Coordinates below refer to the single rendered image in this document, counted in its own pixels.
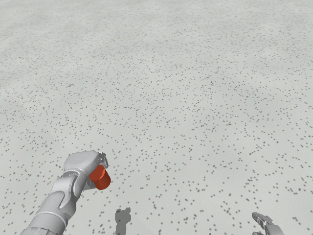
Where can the tin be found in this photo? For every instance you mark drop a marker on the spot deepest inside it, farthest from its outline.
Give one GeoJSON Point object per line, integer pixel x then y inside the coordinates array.
{"type": "Point", "coordinates": [100, 178]}

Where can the left robot arm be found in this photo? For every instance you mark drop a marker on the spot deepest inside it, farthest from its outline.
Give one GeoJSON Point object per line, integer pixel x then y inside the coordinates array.
{"type": "Point", "coordinates": [59, 206]}

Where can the left robot hand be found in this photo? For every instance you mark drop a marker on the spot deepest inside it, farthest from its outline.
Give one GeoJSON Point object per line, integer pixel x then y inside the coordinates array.
{"type": "Point", "coordinates": [86, 161]}

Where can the right robot hand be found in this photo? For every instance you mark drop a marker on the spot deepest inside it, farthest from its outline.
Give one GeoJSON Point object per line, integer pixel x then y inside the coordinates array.
{"type": "Point", "coordinates": [267, 224]}

